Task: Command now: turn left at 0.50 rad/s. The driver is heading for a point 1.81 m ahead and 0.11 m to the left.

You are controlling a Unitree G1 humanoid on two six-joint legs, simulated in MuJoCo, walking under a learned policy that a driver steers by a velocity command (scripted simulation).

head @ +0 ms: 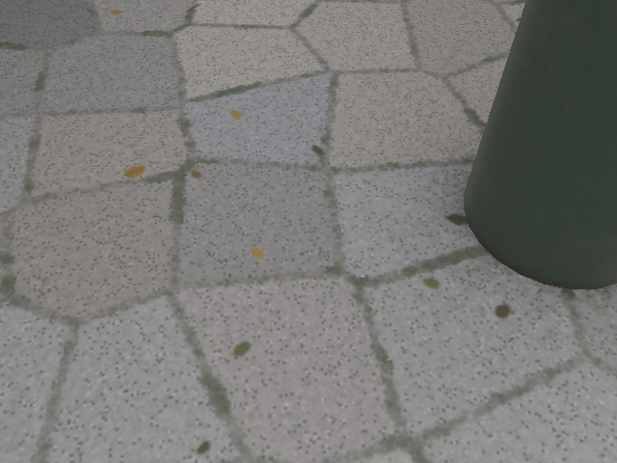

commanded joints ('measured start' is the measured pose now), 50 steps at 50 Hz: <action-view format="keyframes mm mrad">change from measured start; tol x32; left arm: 1 -111 176 44 -76 -19 -7 8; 50 224 153 1 121 -49 -57 -37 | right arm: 1 -33 -27 8 -85 3 0 10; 50 93 -119 -32 -26 6 -135 14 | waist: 1 -17 -139 -108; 5 -41 -110 -135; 7 -34 407 -66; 29 -47 206 -99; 33 66 -351 -56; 50 -114 -98 -107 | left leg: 1 91 41 42 -169 47 7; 5 318 -49 120 -538 221 62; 7 464 350 -568 -760 658 327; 22 352 155 -443 -843 -2 247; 29 351 121 -440 -747 61 249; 36 -491 0 -97 96 128 78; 50 464 -24 7 -582 400 74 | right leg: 1 55 -205 138 -206 226 -164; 5 30 -210 68 -48 84 -103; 7 -463 40 -18 475 -443 75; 17 -434 51 211 799 -34 91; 30 110 54 111 -220 85 -7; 33 467 -349 743 -367 -137 -262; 50 178 -99 251 -106 408 -103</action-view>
